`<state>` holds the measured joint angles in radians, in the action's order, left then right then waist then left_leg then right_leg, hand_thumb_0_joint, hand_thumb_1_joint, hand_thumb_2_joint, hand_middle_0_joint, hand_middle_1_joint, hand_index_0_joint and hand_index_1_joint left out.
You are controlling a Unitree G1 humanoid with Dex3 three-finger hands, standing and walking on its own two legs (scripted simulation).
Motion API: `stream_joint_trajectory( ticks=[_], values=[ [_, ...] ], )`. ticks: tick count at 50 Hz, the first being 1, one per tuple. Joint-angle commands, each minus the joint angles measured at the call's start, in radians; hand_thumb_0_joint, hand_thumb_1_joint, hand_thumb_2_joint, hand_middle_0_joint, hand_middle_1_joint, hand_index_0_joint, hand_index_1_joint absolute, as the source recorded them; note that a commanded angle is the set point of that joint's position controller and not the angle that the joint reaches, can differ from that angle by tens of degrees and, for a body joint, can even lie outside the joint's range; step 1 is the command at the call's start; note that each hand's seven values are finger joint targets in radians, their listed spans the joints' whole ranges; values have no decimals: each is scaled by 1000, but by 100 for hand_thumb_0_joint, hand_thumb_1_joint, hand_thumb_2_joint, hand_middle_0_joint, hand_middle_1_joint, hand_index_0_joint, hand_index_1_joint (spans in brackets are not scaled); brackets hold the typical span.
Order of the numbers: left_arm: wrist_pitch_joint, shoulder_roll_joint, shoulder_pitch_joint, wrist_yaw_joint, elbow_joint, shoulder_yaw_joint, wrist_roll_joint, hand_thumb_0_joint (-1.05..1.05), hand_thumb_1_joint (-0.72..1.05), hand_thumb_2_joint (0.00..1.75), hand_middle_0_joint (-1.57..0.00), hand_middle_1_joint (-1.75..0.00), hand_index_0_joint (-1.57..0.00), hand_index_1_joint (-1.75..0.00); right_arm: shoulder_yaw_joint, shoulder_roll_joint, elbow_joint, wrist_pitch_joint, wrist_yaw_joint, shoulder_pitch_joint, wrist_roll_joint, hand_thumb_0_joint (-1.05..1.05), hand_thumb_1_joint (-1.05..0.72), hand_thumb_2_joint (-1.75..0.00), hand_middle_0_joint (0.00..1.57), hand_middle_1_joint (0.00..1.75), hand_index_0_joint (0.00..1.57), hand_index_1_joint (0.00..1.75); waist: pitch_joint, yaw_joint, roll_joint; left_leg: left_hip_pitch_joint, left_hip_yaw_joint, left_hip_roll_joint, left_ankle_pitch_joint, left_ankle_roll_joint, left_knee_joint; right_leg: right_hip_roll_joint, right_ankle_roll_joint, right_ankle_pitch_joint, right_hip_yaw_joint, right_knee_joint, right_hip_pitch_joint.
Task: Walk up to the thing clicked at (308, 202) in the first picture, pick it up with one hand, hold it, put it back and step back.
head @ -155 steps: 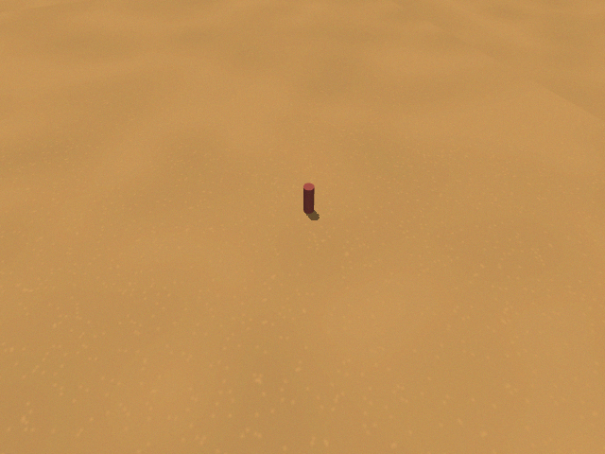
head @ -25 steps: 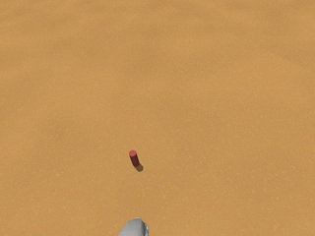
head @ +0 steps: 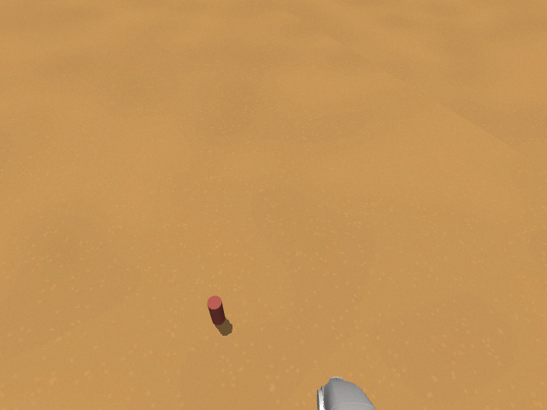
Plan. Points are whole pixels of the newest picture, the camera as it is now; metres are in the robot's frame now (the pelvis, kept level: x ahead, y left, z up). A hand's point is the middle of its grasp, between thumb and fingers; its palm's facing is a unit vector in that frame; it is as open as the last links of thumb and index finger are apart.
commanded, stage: walk up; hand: left
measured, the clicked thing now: (216, 311) +0.53 +0.20 -0.70
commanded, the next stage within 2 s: none
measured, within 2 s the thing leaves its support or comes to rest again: neither
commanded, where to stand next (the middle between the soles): +0.19 -0.01 m, yaw +0 degrees
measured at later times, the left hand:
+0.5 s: hand (127, 393) +0.17 +0.25 -0.15, palm faces -0.01 -0.92 -0.39, open 7.4 cm
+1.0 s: hand out of the picture +0.14 +0.26 -0.15, palm faces +0.04 -0.93 -0.35, open 7.4 cm
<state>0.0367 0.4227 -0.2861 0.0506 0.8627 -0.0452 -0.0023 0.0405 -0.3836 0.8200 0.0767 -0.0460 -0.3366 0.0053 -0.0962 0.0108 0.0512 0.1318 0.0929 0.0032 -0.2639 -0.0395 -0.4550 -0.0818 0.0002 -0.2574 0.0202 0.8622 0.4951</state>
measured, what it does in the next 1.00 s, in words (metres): walks ahead: right foot, then left foot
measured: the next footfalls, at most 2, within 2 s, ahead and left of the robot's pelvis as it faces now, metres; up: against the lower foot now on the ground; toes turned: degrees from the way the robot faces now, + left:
right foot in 0.14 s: +0.16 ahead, -0.14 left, +0.00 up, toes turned -1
left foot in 0.52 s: +0.19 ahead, +0.12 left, +0.00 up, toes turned +2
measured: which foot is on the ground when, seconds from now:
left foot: down 0.00-0.16, up 0.18-0.50, down 0.52-1.00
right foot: up 0.00-0.12, down 0.14-1.00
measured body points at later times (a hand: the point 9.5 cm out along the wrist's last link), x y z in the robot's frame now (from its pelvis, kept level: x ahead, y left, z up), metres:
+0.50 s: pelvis +0.09 -0.02 -0.01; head +0.12 -0.02 +0.43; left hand +0.17 +0.30 -0.12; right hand +0.16 -0.33 -0.14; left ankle +0.16 +0.12 -0.73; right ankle +0.14 -0.13 -0.74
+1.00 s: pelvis +0.11 -0.01 +0.00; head +0.11 -0.01 +0.45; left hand +0.14 +0.30 -0.13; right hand +0.24 -0.29 -0.13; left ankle +0.15 +0.12 -0.74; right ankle +0.12 -0.14 -0.74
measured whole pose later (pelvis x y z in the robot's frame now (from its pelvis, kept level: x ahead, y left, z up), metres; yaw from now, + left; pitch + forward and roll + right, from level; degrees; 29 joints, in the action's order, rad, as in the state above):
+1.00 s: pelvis +0.11 -0.01 +0.00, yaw +2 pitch -3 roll -1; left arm 0.02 0.36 -0.16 0.02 1.13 0.00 0.00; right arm -0.01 -0.35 1.08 0.02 -0.03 -0.06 0.00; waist -0.05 -0.03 -0.03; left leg 0.24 0.00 0.03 -0.16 0.01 -0.45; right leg -0.02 -0.01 -0.21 -0.04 0.43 0.17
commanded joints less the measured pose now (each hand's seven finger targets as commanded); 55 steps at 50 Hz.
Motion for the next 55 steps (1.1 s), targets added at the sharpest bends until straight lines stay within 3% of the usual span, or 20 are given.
stream_joint_trajectory(
  ticks=[1, 4, 6, 7, 8, 10, 13, 15, 20, 23, 25, 26, 28, 29, 31, 35, 39, 42, 49, 55],
  values=[
    [31, 151, 43, 5, -85, -55, 11, 0, 90, 90, -20, -30, -20, -30, 90, -289, -75, 17, 18, -34, 3, 0, -90, -90, 20, 30, 20, 30, -16, 32, -204, 78, -163, 232, 194, -178, 172, -5, 8, 59, -57, -169, -55],
    [44, 149, -3, -1, -63, -60, 13, 0, 90, 90, -20, -30, -20, -30, 87, -282, -96, 6, 17, 7, 1, 0, -90, -90, 20, 30, 20, 30, 36, -3, -174, 96, -161, 233, 213, -163, 61, 32, 24, 72, -75, -267, -193],
    [57, 178, -101, -18, -24, -77, 18, 0, 90, 90, -20, -30, -20, -30, 66, -232, -105, -3, 19, 4, -6, 0, -90, -90, 20, 30, 20, 30, 106, -59, -47, 160, -128, 186, 223, -112, -141, 60, 42, 104, -59, -371, -412],
    [66, 225, -154, -29, -16, -93, 25, 0, 90, 90, -20, -30, -20, -30, 44, -173, -104, -2, 19, -49, -12, 0, -90, -90, 20, 30, 20, 30, 164, -82, 110, 214, -72, 111, 129, -75, -346, -24, 65, 36, 62, -449, -510],
    [72, 289, -142, -42, -43, -102, 26, 0, 90, 90, -20, -30, -20, -30, 19, -109, -107, -5, 21, -94, -12, 0, -90, -90, 20, 30, 20, 30, 198, -62, 279, 362, -33, 4, -223, -14, -526, -276, 133, 58, 429, -531, -577],
    [57, 305, -79, -42, -63, -95, 8, 0, 90, 90, -20, -30, -20, -30, 55, -243, -65, -30, 44, -66, 1, 0, -90, -90, 20, 30, 20, 30, 96, -63, 149, 435, -108, 16, -340, -3, -642, -362, 300, 41, 561, -557, -455],
    [54, 230, -33, -51, -70, -68, -4, 0, 90, 90, -20, -30, -20, -30, 56, -230, -24, -35, 37, -61, -10, 0, -90, -90, 20, 30, 20, 30, 43, -29, 81, 395, -173, 51, -221, 8, -609, -209, 213, 187, 257, -543, -351],
    [53, 222, 3, -53, -72, -61, 3, 0, 90, 90, -20, -30, -20, -30, 52, -209, -1, -44, 31, -81, -5, 0, -90, -90, 20, 30, 20, 30, 59, -13, 114, 343, -134, 38, -151, 21, -570, -168, 205, 235, 164, -537, -296],
    [34, 194, 62, -56, -80, -47, 19, 0, 90, 90, -20, -30, -20, -30, 42, -173, 39, -51, 36, -32, -1, 0, -90, -90, 20, 30, 20, 30, 86, -16, 130, 208, -88, 48, -64, 52, -322, -136, 192, 259, 41, -490, -197],
    [12, 210, 84, -54, -71, -43, 14, 0, 90, 90, -20, -30, -20, -30, 44, -171, 57, -45, 44, 16, -1, 0, -90, -90, 20, 30, 20, 30, 105, -18, 124, 104, -57, 26, 22, 50, -208, -149, 187, 235, 56, -409, -152],
    [-5, 191, 113, -52, -66, -35, 5, 0, 90, 90, -20, -30, -20, -30, 50, -181, 83, -35, 54, 2, 7, 0, -90, -90, 20, 30, 20, 30, 118, 9, 77, 21, -56, 8, 109, 27, -87, -139, 151, 201, 57, -321, -108],
    [-12, 165, 121, -52, -59, -24, -2, 0, 90, 90, -20, -30, -20, -30, 54, -208, 91, -29, 58, -3, 14, 0, -90, -90, 20, 30, 20, 30, 112, 19, 15, 8, -111, 45, 126, 16, -32, -121, 114, 131, 53, -286, -74],
    [-28, 108, 56, -54, -32, -6, -21, 0, 90, 90, -20, -30, -20, -30, 55, -300, 56, -14, 60, 114, 16, 0, -90, -90, 20, 30, 20, 30, 109, -46, -217, 126, -498, 315, 82, -105, 143, 63, 27, -175, -33, -151, -113],
    [-36, 165, 50, -61, 17, -23, -14, 0, 90, 90, -20, -30, -20, -30, 58, -320, 60, -18, 56, 176, 8, 0, -90, -90, 20, 30, 20, 30, 92, -42, -250, 235, -505, 338, -13, -171, 142, 35, 32, -258, -8, -95, -213],
    [-36, 166, 84, -52, 46, -24, -6, 0, 90, 90, -20, -30, -20, -30, 36, -260, 70, -23, 57, 205, 12, 0, -90, -90, 20, 30, 20, 30, 74, -36, -228, 252, -378, 245, -75, -121, 141, 33, 38, -260, 2, -149, -235],
    [-17, 152, 65, -57, 112, -16, -3, 0, 90, 90, -20, -30, -20, -30, 13, -216, 95, -26, 51, 244, -1, 0, -90, -90, 20, 30, 20, 30, 147, -54, -232, 163, -255, 177, 182, -38, 22, 23, 27, 54, -2, -370, -347],
    [-13, 154, 150, -49, 141, 0, 3, 0, 90, 90, -20, -30, -20, -30, 8, -211, 134, -37, 51, 256, -7, 0, -90, -90, 20, 30, 20, 30, 114, -20, -167, 173, -261, 154, -149, -5, 129, -5, 35, -68, 40, -420, -313],
    [-9, 149, 156, -43, 173, 6, 1, 0, 90, 90, -20, -30, -20, -30, 5, -213, 155, -43, 47, 309, -1, 0, -90, -90, 20, 30, 20, 30, 48, -24, -126, 173, -258, 142, -220, 1, 143, -18, 38, -115, 57, -498, -257],
    [11, 155, 221, -44, 210, 4, 7, 0, 90, 90, -20, -30, -20, -30, -1, -186, 221, -37, 39, 285, -7, 0, -90, -90, 20, 30, 20, 30, 106, 4, 1, 8, -186, 106, 47, 15, 96, -61, 29, 15, 90, -595, -248],
    [8, 144, 220, -50, 232, 1, 4, 0, 90, 90, -20, -30, -20, -30, -2, -181, 254, -39, 44, 305, -6, 0, -90, -90, 20, 30, 20, 30, 142, -10, -6, -20, -173, 121, 195, 21, 116, -61, 17, 135, 58, -593, -332]
  ],
)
